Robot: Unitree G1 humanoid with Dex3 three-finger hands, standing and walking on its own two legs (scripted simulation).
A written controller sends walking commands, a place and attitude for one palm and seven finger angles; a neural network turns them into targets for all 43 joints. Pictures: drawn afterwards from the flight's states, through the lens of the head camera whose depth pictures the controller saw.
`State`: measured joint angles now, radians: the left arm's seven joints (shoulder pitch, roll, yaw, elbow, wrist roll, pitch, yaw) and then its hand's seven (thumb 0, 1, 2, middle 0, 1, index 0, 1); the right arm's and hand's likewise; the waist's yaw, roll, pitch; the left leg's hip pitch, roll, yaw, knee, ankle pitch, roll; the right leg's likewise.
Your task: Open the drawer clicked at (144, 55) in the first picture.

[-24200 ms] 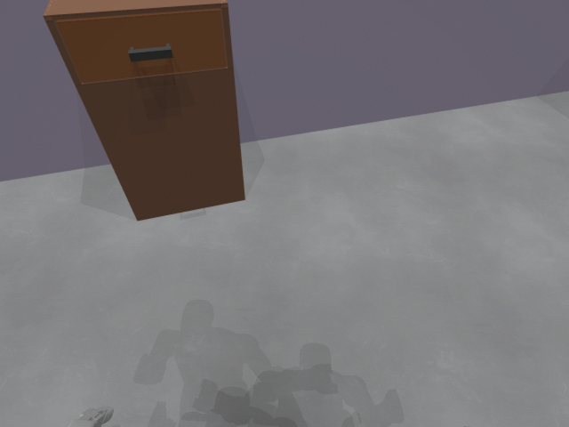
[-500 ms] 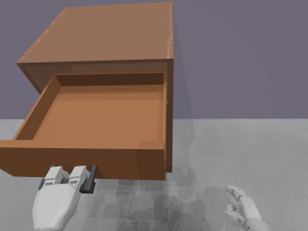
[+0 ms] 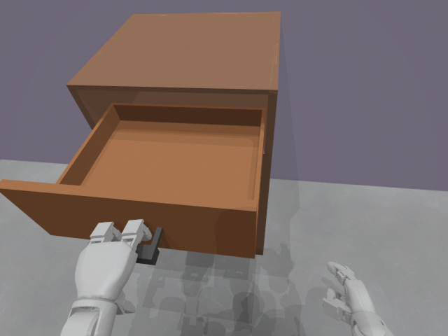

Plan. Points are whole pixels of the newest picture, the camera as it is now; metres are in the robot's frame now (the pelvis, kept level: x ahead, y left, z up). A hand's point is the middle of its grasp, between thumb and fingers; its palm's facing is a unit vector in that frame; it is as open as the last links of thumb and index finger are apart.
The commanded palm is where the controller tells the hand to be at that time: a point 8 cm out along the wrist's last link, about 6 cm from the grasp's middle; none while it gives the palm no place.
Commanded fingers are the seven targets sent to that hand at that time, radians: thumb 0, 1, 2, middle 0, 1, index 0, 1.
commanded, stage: lift the hand off the handle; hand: left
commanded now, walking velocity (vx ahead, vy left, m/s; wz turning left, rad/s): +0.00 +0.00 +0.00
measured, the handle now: (127, 240) +0.26 +0.22 +0.03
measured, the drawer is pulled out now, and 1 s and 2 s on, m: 0.30 0.29 0.29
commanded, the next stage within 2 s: draw the hand back to the body in 1.66 s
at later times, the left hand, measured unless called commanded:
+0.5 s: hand (126, 262) +0.23 +0.21 +0.01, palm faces +0.03 -0.07 -1.00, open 13.4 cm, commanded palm +0.21 +0.21 +0.08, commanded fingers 0.00 -0.50 0.30 -0.30 -1.20 -0.30 -1.20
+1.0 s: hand (111, 243) +0.23 +0.21 +0.08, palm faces +0.08 -0.12 -0.99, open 13.3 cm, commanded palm +0.20 +0.21 +0.15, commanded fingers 0.00 -0.50 0.30 -0.30 -1.20 -0.30 -1.20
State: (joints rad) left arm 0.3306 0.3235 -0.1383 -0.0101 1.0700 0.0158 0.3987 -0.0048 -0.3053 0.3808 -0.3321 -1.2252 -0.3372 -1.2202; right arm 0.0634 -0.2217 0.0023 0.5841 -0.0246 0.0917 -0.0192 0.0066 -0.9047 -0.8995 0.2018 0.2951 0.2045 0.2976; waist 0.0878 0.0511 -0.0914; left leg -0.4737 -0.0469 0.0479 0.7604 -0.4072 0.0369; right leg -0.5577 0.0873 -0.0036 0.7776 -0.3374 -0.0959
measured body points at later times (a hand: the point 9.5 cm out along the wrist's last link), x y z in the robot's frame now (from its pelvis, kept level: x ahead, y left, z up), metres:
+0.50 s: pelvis -0.01 +0.01 +0.00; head +0.02 -0.03 +0.45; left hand +0.22 +0.21 +0.07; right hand +0.21 -0.20 -0.11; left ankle -0.01 +0.10 -0.71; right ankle +0.03 -0.06 -0.71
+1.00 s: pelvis +0.01 +0.02 +0.02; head +0.01 -0.03 +0.47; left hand +0.22 +0.22 +0.14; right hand +0.24 -0.18 -0.07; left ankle -0.01 +0.10 -0.71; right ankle +0.03 -0.06 -0.71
